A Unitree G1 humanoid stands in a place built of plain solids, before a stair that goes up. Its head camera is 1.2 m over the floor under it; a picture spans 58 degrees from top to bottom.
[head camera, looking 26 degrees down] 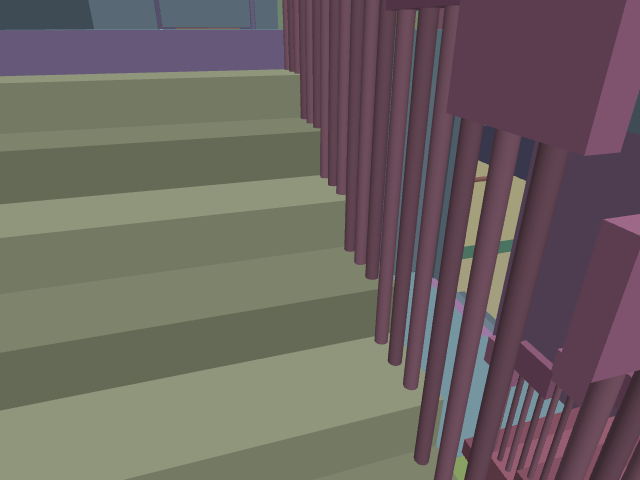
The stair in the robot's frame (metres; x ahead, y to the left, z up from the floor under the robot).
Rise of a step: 0.17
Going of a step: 0.29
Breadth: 1.31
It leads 17 degrees to the left of straight ahead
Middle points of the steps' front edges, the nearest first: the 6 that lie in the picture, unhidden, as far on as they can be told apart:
0.63 0.31 0.34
0.91 0.39 0.52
1.18 0.47 0.69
1.46 0.56 0.86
1.73 0.64 1.03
2.01 0.72 1.20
